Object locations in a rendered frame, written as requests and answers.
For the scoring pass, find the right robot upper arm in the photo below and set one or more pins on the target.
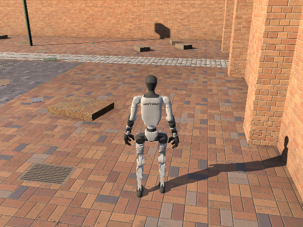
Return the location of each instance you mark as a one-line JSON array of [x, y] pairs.
[[168, 108]]

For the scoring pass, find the robot head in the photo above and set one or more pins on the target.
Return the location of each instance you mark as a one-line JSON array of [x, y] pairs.
[[151, 82]]

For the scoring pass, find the robot left forearm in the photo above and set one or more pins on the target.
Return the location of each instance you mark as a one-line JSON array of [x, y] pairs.
[[129, 126]]

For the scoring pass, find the left robot upper arm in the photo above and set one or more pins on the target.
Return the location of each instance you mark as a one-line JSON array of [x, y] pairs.
[[134, 107]]

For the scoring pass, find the robot left hand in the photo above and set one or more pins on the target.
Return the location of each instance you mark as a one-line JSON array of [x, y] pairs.
[[126, 138]]

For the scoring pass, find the robot right hand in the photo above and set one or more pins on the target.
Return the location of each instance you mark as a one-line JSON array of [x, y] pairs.
[[176, 141]]

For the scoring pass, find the robot right forearm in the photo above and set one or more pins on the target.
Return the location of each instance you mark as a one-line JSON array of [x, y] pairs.
[[173, 127]]

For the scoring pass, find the robot left foot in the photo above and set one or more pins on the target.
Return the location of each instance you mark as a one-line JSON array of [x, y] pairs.
[[139, 193]]

